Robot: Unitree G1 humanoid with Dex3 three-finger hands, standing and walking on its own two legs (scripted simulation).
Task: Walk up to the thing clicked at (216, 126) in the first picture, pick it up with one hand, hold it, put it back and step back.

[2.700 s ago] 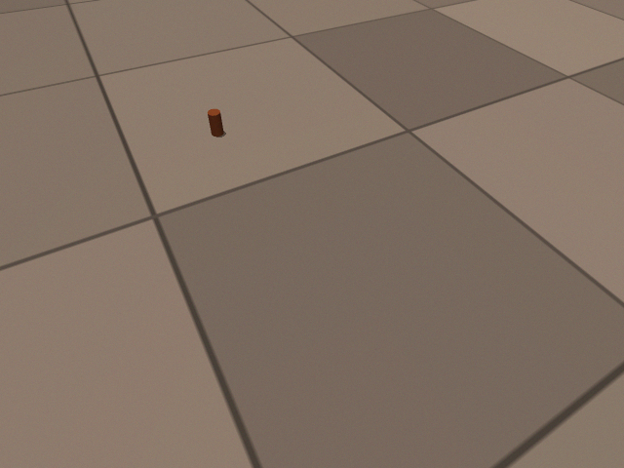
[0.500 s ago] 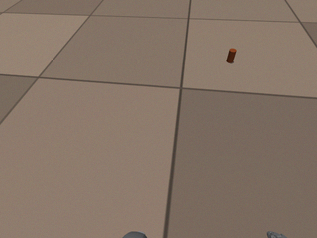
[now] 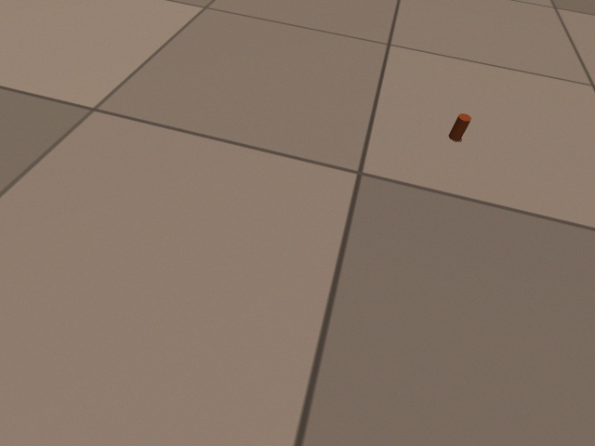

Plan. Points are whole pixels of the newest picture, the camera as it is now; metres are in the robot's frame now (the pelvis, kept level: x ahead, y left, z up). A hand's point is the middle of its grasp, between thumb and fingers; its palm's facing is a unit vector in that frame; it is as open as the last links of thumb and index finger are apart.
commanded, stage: walk up
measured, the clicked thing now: (459, 127) +1.75 -0.92 -0.69
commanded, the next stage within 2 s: stand in 0.52 s
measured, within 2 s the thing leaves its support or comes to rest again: neither
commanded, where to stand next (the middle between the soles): +0.05 -0.02 m, yaw -2 degrees
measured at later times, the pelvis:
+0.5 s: pelvis -0.01 -0.01 +0.02, yaw +2 degrees
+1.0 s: pelvis +0.00 -0.02 +0.03, yaw +1 degrees
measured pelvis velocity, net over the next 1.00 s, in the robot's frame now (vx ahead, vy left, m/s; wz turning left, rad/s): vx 0.00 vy -0.02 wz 0.02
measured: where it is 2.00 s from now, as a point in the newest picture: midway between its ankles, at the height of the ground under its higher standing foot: outside the picture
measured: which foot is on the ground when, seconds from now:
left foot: down 0.00-1.00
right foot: down 0.00-1.00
